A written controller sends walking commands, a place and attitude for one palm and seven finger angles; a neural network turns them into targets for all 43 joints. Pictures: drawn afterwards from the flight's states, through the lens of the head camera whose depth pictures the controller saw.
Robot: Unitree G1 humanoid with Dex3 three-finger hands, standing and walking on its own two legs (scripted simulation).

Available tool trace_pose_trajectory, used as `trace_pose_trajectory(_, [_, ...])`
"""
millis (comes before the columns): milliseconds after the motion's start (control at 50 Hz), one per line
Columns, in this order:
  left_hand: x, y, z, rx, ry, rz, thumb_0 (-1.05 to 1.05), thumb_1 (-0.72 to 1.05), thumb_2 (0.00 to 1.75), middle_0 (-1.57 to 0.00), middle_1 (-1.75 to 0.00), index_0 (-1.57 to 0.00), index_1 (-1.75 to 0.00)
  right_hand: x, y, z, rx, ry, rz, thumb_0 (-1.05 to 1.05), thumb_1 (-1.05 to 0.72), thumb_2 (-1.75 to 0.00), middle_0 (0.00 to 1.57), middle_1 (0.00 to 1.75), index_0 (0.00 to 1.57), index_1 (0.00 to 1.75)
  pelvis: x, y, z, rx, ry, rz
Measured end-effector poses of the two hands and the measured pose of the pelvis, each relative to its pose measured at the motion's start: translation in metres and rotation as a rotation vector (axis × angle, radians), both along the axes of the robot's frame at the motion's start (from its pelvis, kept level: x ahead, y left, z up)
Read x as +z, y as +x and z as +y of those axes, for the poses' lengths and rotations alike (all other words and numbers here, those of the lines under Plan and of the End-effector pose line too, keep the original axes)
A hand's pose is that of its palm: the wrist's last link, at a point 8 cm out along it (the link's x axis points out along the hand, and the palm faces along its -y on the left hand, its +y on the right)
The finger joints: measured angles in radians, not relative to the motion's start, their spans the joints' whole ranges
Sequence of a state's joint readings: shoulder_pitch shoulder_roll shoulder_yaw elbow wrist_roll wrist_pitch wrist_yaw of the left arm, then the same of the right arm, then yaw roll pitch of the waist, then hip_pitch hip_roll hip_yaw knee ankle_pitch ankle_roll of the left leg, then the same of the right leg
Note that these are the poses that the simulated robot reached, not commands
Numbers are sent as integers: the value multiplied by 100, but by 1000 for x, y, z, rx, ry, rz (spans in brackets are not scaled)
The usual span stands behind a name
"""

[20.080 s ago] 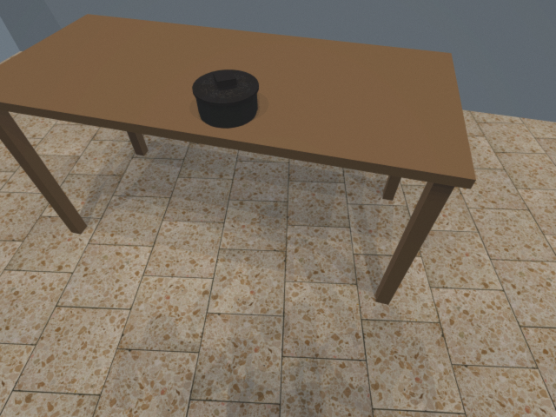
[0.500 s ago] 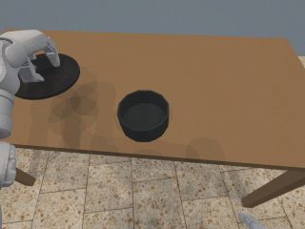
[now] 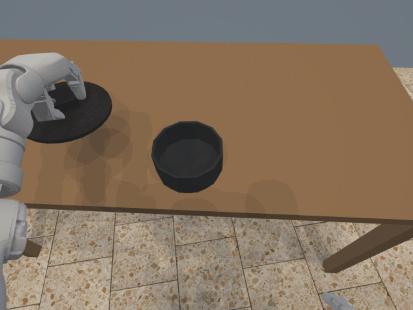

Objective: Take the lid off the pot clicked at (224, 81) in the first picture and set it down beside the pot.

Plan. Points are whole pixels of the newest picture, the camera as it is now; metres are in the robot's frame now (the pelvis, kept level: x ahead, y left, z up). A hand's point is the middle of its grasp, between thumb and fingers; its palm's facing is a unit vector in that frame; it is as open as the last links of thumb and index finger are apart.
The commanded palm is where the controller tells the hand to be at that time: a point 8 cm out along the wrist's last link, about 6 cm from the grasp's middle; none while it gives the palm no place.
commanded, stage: lower the lid onto the table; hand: left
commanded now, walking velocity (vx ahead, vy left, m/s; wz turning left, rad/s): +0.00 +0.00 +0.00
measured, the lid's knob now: (60, 99) +0.48 +0.28 +0.14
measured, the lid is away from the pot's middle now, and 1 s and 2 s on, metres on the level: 0.24 0.24 0.24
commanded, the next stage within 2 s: none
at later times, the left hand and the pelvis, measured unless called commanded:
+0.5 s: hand (60, 114) +0.45 +0.28 +0.13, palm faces -0.38 -0.04 -0.93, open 8.3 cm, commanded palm +0.45 +0.28 +0.21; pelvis +0.01 -0.01 +0.00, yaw +0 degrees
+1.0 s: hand (63, 132) +0.43 +0.28 +0.10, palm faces -0.41 -0.04 -0.91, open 8.2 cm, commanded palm +0.44 +0.28 +0.17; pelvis +0.00 +0.00 +0.00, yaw +0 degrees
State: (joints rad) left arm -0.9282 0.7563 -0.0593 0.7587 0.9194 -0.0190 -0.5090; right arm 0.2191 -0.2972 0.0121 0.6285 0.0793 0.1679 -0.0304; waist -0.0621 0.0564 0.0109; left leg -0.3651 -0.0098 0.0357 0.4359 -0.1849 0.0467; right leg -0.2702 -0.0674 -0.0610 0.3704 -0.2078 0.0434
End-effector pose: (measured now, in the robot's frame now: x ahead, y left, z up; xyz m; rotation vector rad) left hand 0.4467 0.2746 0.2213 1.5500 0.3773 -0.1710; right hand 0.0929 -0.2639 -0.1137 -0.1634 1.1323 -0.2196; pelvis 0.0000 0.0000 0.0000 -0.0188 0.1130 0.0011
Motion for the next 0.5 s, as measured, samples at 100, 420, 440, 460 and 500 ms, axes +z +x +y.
trace_pose_trajectory(100, [-7,-2,2,-8,-12,10,3,5,98,-65,-81,-70,-86,1,1,-4,3,-17,6,1,-90,-90,20,30,21,30,0,1,-3,4,-1,0])
trace_pose_trajectory(420, [-28,1,1,-22,-23,36,3,5,98,-64,-81,-70,-86,0,4,-16,-12,-39,26,1,-90,-90,20,30,21,30,-1,7,-9,-1,-2,9])
trace_pose_trajectory(440, [-29,1,2,-21,-27,37,3,5,98,-64,-81,-70,-86,0,4,-16,-14,-38,28,1,-90,-90,20,30,21,30,-1,7,-9,-2,-2,10])
trace_pose_trajectory(460, [-30,1,2,-21,-27,38,3,5,98,-64,-81,-70,-86,-1,4,-16,-15,-37,29,1,-90,-90,20,30,21,30,-1,8,-9,-3,-2,11])
trace_pose_trajectory(500, [-32,1,3,-21,-22,38,3,5,98,-64,-81,-70,-86,-1,4,-17,-19,-35,32,1,-90,-90,20,30,21,30,-1,9,-10,-4,-2,13])
